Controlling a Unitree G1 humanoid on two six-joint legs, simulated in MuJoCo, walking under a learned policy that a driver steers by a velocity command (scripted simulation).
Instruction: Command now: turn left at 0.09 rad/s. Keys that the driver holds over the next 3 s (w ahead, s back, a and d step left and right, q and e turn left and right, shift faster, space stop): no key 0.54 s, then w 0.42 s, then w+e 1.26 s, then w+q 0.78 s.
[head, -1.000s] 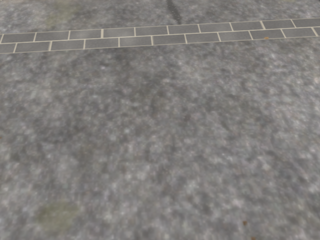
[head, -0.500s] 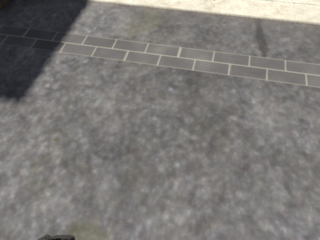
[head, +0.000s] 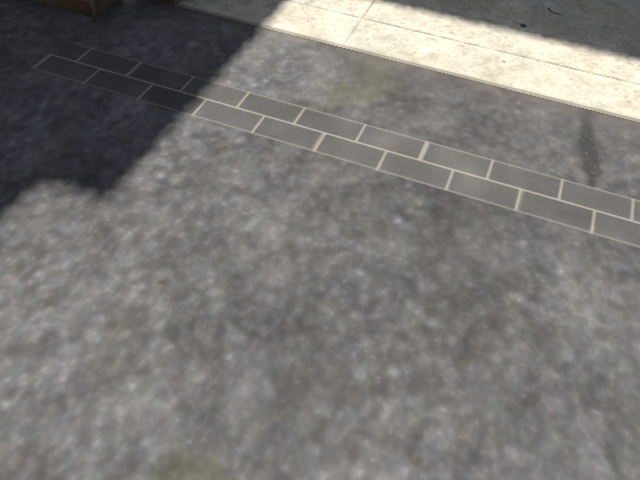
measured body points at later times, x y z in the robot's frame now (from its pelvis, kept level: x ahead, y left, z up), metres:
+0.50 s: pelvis -0.01 -0.02 +0.00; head +0.00 -0.02 +0.45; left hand +0.07 +0.24 -0.14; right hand +0.07 -0.28 -0.13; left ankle +0.01 +0.10 -0.74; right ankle -0.01 -0.15 -0.74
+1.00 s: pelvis +0.10 +0.00 +0.00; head +0.11 +0.01 +0.45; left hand +0.21 +0.25 -0.13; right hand +0.04 -0.25 -0.14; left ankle +0.00 +0.10 -0.74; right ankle +0.08 -0.13 -0.65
